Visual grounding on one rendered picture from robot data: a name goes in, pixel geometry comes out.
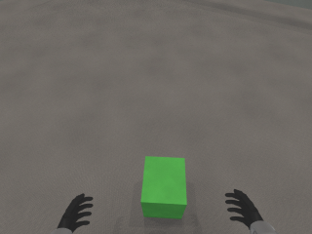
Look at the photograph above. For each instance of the robot right hand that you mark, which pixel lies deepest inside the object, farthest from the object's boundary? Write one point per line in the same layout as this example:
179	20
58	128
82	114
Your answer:
248	211

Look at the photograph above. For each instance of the right robot forearm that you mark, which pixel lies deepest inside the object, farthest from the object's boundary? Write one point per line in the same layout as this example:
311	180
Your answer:
262	227

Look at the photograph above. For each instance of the carton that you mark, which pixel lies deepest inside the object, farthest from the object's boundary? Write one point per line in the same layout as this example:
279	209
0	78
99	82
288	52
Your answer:
163	193

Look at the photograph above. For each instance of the robot left hand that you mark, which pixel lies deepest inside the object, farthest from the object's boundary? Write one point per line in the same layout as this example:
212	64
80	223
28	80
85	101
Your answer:
71	215

